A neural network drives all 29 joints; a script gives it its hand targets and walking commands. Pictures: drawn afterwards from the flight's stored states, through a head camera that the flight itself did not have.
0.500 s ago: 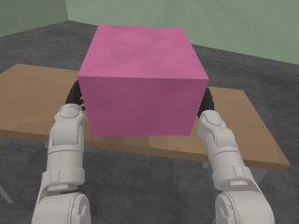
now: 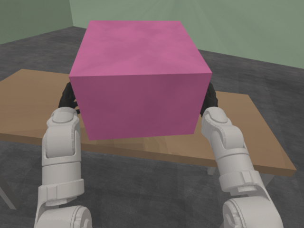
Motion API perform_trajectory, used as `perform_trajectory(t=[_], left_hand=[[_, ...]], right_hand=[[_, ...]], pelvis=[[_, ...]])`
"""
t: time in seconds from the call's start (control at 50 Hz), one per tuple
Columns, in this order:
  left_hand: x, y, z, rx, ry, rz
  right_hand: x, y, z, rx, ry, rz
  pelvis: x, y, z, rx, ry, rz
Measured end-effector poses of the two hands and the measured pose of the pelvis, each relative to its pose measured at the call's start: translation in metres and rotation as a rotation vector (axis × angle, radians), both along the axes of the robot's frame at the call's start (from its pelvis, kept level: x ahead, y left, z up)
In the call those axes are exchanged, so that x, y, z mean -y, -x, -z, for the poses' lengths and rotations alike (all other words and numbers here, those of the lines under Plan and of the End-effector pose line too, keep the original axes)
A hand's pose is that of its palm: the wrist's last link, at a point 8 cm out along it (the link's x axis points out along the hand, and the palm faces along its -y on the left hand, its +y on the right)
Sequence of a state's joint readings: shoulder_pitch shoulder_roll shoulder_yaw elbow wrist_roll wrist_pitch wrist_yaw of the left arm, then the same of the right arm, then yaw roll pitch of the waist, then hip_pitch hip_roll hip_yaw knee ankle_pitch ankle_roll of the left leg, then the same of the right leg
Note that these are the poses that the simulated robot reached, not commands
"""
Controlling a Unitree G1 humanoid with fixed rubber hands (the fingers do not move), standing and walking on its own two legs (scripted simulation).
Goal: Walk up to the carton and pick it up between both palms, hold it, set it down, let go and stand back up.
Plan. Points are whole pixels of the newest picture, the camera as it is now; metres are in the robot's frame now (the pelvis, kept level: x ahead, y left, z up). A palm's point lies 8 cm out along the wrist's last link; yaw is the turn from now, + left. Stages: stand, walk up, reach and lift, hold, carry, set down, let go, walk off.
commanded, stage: hold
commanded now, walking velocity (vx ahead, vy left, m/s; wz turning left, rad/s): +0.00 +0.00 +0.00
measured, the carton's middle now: (139, 74) +0.44 +0.02 +0.26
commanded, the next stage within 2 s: none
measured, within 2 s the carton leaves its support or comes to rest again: neither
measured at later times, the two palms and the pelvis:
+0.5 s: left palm (68, 108) +0.35 +0.19 +0.22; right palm (208, 107) +0.35 -0.16 +0.22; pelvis -0.01 +0.00 +0.00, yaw +1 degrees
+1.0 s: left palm (67, 109) +0.35 +0.19 +0.21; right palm (207, 107) +0.36 -0.15 +0.22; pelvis +0.00 +0.00 +0.00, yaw +1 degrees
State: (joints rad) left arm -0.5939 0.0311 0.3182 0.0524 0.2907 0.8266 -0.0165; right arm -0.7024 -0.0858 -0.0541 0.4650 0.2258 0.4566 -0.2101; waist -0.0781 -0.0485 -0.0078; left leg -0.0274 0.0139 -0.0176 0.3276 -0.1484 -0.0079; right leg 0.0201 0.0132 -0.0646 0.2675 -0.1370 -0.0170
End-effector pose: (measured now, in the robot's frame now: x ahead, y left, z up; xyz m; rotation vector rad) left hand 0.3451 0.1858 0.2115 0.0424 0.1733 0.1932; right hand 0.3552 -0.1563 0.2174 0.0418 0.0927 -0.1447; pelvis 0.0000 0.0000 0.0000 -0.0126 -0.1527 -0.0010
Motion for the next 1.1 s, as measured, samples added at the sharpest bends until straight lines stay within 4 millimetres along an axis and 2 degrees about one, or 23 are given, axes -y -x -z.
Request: perform_trajectory(t=[0.12,0.32,1.1], left_hand=[[-0.0040,0.0038,0.0000,-0.025,0.001,-0.011],[-0.0031,-0.0011,-0.0065,-0.021,-0.009,0.001],[-0.0010,-0.0017,-0.0008,-0.023,-0.005,0.005]], right_hand=[[-0.0047,0.0001,-0.0017,-0.023,0.001,-0.005],[-0.0036,0.0005,-0.0040,-0.016,-0.001,0.007],[-0.0015,-0.0003,-0.0022,-0.007,0.000,0.007]], pelvis=[[0.0023,0.0051,-0.0001,-0.010,-0.002,-0.013],[0.0025,0.0091,0.0001,-0.012,-0.003,-0.019],[0.0009,0.0037,0.0001,-0.008,-0.001,-0.015]])
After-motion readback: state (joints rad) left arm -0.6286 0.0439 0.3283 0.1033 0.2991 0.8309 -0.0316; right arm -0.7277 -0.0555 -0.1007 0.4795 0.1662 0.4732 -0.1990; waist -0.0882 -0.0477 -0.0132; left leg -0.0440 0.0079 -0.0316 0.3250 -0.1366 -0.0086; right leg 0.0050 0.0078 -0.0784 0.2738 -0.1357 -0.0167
